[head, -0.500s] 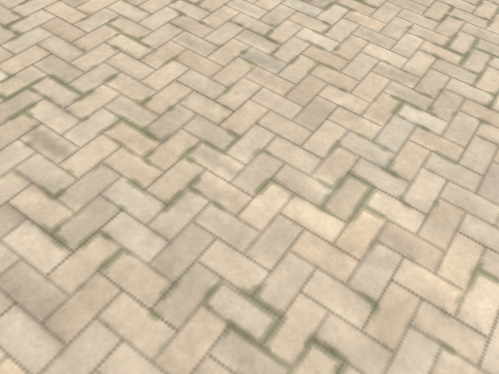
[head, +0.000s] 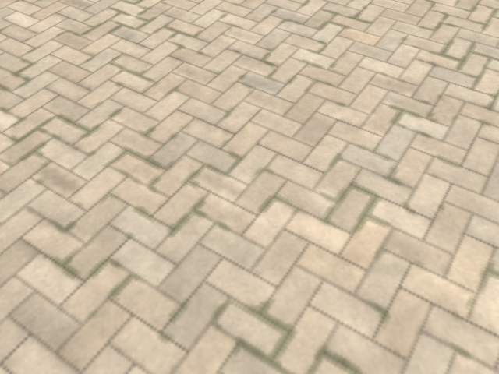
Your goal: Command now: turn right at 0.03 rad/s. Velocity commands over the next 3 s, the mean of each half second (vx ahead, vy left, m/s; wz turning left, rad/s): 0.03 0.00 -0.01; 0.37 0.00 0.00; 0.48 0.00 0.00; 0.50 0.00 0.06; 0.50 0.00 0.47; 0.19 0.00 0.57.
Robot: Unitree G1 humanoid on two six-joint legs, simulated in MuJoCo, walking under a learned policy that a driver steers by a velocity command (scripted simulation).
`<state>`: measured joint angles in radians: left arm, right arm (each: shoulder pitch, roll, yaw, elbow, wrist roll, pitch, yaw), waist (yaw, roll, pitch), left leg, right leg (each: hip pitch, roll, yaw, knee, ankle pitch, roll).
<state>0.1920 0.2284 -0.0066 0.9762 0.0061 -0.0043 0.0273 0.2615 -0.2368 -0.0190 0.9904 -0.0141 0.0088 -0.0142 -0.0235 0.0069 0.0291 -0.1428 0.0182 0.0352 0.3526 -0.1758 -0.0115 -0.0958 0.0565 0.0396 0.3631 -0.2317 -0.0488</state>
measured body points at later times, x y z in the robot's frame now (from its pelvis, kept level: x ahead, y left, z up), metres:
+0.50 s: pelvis +0.01 +0.00 +0.00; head +0.01 +0.00 +0.45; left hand +0.00 +0.24 -0.16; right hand +0.00 -0.23 -0.16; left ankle +0.01 +0.12 -0.74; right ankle -0.02 -0.09 -0.75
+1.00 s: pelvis +0.19 +0.06 -0.01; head +0.22 +0.07 +0.44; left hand +0.33 +0.29 -0.15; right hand +0.07 -0.15 -0.14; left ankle +0.06 +0.12 -0.75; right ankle +0.32 -0.06 -0.70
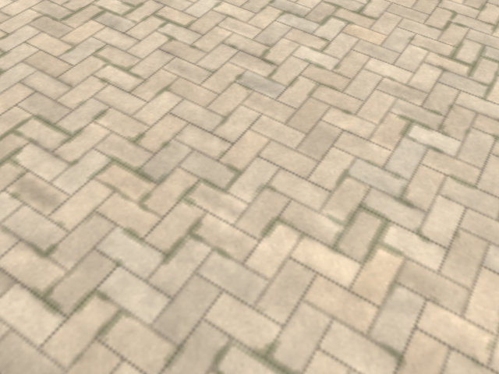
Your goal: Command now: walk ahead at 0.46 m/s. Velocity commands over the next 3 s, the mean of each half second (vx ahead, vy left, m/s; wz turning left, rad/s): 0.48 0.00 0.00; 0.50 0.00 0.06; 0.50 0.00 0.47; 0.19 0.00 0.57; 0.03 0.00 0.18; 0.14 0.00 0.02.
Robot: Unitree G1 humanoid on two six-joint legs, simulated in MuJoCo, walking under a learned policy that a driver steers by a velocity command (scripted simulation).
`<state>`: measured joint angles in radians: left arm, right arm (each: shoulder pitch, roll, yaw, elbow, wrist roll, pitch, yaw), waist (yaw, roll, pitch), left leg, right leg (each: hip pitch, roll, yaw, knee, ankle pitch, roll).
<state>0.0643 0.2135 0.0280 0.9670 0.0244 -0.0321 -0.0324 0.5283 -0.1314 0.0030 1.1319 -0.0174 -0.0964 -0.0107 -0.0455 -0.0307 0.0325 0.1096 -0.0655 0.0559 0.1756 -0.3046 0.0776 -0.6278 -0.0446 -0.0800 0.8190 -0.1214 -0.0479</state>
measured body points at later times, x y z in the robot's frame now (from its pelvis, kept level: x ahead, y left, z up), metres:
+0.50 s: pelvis +0.28 -0.02 +0.00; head +0.31 -0.03 +0.45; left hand +0.21 +0.21 -0.14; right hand +0.42 -0.25 -0.13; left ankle +0.44 +0.13 -0.68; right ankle +0.21 -0.07 -0.74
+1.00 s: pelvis +0.57 +0.02 +0.01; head +0.59 +0.03 +0.46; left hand +0.68 +0.26 -0.13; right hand +0.51 -0.22 -0.13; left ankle +0.53 +0.08 -0.74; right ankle +0.67 -0.14 -0.67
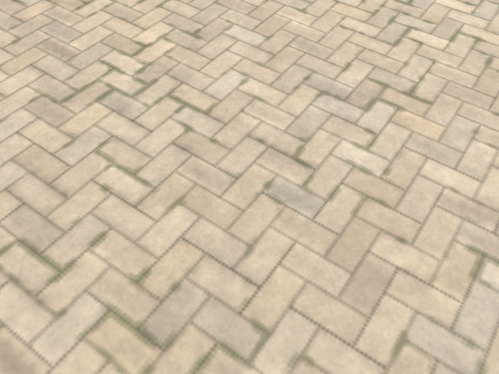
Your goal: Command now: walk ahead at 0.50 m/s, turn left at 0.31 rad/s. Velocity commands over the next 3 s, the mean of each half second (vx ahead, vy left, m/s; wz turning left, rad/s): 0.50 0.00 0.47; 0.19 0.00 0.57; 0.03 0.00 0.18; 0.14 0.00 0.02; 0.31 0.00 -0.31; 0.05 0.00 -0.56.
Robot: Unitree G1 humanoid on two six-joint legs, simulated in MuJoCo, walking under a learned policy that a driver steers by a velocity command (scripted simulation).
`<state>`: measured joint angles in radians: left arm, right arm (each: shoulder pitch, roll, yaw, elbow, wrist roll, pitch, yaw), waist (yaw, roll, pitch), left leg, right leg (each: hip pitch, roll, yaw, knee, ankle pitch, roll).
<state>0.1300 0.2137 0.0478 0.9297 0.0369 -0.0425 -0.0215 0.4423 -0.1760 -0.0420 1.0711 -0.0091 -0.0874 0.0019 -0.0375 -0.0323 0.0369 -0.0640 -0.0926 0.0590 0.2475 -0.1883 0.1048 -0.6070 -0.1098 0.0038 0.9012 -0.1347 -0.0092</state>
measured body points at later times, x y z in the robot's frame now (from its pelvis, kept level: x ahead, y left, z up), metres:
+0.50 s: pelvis +0.26 -0.04 +0.00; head +0.28 -0.05 +0.45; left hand +0.22 +0.22 -0.13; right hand +0.44 -0.27 -0.13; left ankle +0.26 +0.10 -0.66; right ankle +0.27 -0.13 -0.75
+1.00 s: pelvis +0.38 +0.04 -0.01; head +0.41 +0.08 +0.43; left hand +0.35 +0.32 -0.15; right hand +0.61 -0.15 -0.13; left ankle +0.43 +0.11 -0.75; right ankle +0.49 -0.10 -0.67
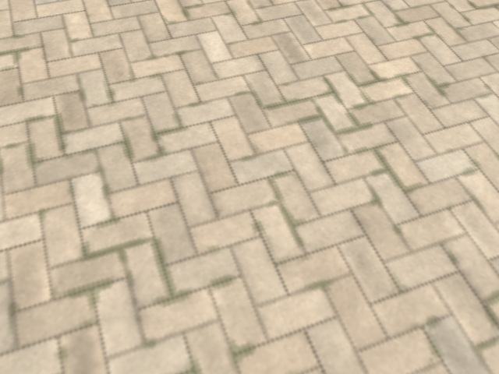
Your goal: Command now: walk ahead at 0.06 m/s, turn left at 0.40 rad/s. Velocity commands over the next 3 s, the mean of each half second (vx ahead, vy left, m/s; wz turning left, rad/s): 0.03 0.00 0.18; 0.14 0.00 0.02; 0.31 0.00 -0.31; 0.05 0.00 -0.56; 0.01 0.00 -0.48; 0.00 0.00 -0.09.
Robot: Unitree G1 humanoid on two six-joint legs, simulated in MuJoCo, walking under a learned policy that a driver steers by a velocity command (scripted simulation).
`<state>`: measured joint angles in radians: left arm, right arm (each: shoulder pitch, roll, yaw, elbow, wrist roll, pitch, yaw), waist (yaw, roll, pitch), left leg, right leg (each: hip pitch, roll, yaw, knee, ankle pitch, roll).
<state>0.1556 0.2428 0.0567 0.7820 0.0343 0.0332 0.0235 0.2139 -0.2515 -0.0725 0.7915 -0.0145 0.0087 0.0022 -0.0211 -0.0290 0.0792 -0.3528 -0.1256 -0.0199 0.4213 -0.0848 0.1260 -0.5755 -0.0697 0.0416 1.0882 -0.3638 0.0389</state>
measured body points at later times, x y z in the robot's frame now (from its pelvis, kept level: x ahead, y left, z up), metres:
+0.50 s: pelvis +0.03 -0.05 +0.01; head +0.03 -0.06 +0.46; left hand +0.11 +0.20 -0.11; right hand +0.12 -0.29 -0.13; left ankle +0.05 +0.06 -0.74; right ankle +0.01 -0.14 -0.73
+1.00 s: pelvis +0.09 -0.02 +0.00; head +0.09 +0.00 +0.45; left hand +0.04 +0.24 -0.15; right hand +0.16 -0.28 -0.13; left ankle +0.10 +0.08 -0.73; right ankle +0.01 -0.14 -0.73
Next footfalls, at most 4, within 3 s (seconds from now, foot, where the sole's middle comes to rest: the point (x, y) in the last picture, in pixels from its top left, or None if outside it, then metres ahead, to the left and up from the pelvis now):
0.30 right None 0.05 -0.14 -0.77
1.44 right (266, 368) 0.44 -0.06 -0.77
2.06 left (198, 358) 0.47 0.12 -0.77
2.54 right None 0.35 -0.05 -0.77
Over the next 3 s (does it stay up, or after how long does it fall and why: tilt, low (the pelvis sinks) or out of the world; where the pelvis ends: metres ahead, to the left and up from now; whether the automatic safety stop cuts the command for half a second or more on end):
stays up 0.39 0.05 0.01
